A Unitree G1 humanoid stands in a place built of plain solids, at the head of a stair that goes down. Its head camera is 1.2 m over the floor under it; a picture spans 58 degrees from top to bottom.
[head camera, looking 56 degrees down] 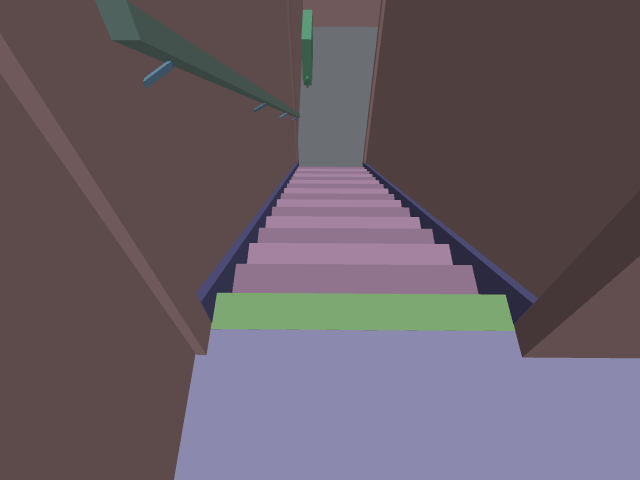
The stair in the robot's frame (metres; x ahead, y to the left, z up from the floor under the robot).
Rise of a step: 0.20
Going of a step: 0.23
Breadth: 0.89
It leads straight ahead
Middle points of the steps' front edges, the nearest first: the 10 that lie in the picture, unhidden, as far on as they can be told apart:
0.61 -0.13 0.00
0.84 -0.13 -0.21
1.07 -0.13 -0.41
1.30 -0.13 -0.61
1.52 -0.13 -0.82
1.75 -0.13 -1.02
1.98 -0.14 -1.22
2.21 -0.14 -1.42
2.44 -0.14 -1.63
2.67 -0.14 -1.83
